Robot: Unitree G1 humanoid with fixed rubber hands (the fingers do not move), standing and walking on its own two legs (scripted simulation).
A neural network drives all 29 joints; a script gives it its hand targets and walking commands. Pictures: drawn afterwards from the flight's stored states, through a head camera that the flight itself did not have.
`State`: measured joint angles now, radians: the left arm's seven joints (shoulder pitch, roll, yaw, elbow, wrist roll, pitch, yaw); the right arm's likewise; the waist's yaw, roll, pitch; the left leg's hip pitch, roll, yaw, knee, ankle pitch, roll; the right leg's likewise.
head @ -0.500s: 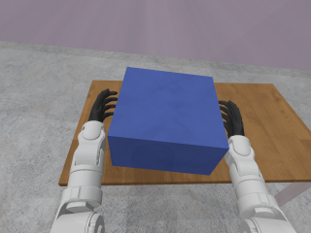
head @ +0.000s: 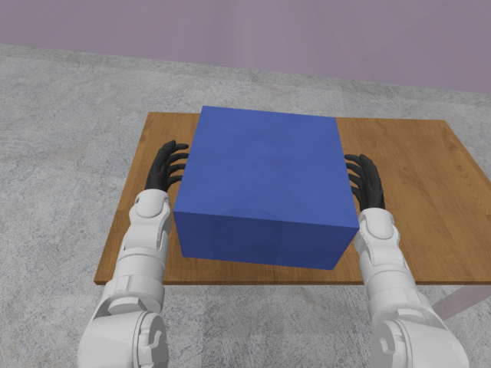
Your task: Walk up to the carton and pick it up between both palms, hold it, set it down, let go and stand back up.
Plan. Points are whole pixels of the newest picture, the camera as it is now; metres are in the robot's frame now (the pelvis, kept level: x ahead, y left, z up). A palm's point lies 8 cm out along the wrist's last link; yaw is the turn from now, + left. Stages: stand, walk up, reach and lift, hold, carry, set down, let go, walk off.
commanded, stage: set down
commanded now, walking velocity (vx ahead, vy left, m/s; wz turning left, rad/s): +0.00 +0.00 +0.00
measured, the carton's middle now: (263, 183) +0.43 +0.00 +0.04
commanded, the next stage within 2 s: none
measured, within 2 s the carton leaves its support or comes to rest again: rests again in 1.82 s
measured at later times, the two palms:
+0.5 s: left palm (168, 193) +0.40 +0.17 +0.04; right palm (364, 209) +0.38 -0.19 +0.04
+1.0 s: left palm (174, 200) +0.41 +0.17 +0.00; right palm (358, 215) +0.39 -0.19 +0.01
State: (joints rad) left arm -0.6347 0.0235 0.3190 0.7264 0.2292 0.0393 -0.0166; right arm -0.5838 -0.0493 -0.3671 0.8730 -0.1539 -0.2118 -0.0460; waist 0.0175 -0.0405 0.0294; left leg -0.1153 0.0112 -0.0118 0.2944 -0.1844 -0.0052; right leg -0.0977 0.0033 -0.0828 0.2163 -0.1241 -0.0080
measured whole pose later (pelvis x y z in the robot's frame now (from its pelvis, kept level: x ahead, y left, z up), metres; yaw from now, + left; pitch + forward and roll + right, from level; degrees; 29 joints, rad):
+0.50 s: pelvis +0.01 +0.01 +0.00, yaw +0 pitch +7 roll -1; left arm -0.68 0.04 0.32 0.95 0.22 -0.15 0.02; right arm -0.60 -0.05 -0.44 0.96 -0.22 -0.31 -0.03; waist 0.01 -0.01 -0.01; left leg -0.24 0.01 -0.01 0.32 -0.20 0.00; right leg -0.21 0.00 -0.08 0.21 -0.12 0.00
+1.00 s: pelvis +0.01 +0.00 -0.01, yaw +0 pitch +15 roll -1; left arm -0.75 0.08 0.34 1.21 0.18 -0.37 0.04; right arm -0.66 -0.06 -0.53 1.09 -0.31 -0.43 -0.03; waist -0.01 0.01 -0.08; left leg -0.42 0.01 -0.01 0.36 -0.20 0.00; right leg -0.39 0.00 -0.09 0.27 -0.13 0.00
